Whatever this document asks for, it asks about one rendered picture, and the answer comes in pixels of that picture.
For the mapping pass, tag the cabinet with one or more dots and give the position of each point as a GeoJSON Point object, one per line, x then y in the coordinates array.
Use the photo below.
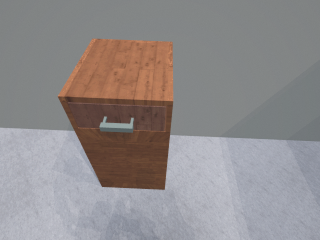
{"type": "Point", "coordinates": [125, 72]}

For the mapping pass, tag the drawer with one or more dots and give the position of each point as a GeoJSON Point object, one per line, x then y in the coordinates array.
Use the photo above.
{"type": "Point", "coordinates": [146, 117]}

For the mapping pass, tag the handle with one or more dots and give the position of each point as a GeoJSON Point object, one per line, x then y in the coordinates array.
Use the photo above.
{"type": "Point", "coordinates": [116, 127]}

